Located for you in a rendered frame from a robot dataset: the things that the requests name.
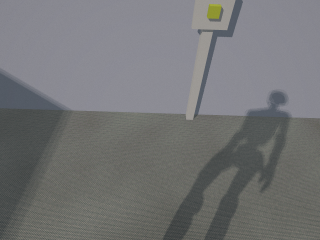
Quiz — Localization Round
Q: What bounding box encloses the button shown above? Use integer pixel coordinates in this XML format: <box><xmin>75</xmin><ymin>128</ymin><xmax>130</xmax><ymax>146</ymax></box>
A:
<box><xmin>207</xmin><ymin>4</ymin><xmax>222</xmax><ymax>19</ymax></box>

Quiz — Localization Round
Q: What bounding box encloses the panel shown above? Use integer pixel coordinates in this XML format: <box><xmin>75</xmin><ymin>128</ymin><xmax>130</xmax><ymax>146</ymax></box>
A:
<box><xmin>186</xmin><ymin>0</ymin><xmax>236</xmax><ymax>120</ymax></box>

